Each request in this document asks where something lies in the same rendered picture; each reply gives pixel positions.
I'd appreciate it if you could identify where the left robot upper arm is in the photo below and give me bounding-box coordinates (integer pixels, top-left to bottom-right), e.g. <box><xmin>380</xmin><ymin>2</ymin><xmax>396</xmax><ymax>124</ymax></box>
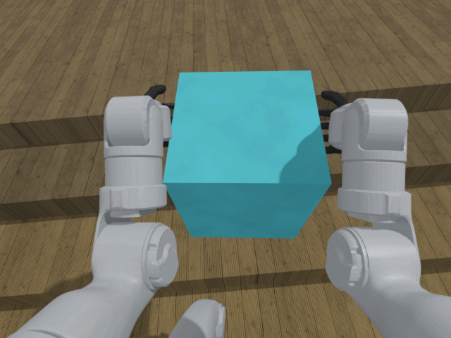
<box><xmin>7</xmin><ymin>223</ymin><xmax>179</xmax><ymax>338</ymax></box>

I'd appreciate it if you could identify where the left robot hand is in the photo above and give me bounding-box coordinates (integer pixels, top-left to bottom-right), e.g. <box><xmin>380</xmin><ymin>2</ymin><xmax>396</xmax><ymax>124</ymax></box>
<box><xmin>145</xmin><ymin>84</ymin><xmax>175</xmax><ymax>147</ymax></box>

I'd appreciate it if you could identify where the right robot upper arm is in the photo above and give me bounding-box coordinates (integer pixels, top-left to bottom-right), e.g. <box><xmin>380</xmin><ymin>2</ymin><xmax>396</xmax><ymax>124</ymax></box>
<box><xmin>326</xmin><ymin>227</ymin><xmax>451</xmax><ymax>338</ymax></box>

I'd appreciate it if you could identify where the carton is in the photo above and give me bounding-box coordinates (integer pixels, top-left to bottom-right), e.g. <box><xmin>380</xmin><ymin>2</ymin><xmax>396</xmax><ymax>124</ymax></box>
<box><xmin>163</xmin><ymin>70</ymin><xmax>332</xmax><ymax>239</ymax></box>

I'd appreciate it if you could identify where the robot left thigh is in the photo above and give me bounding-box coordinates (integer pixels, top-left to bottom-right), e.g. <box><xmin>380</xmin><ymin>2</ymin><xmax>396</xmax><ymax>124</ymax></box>
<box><xmin>169</xmin><ymin>299</ymin><xmax>226</xmax><ymax>338</ymax></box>

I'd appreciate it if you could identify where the robot right forearm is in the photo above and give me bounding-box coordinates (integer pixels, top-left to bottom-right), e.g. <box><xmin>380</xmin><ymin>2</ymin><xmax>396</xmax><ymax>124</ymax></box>
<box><xmin>328</xmin><ymin>98</ymin><xmax>421</xmax><ymax>277</ymax></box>

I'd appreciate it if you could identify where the right robot hand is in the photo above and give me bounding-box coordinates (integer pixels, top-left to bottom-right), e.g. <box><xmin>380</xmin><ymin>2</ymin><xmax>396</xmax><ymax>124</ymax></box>
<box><xmin>318</xmin><ymin>91</ymin><xmax>348</xmax><ymax>154</ymax></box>

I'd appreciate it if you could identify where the robot left forearm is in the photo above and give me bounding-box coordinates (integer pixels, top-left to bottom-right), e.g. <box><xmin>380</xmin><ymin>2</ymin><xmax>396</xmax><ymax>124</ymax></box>
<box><xmin>91</xmin><ymin>96</ymin><xmax>172</xmax><ymax>274</ymax></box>

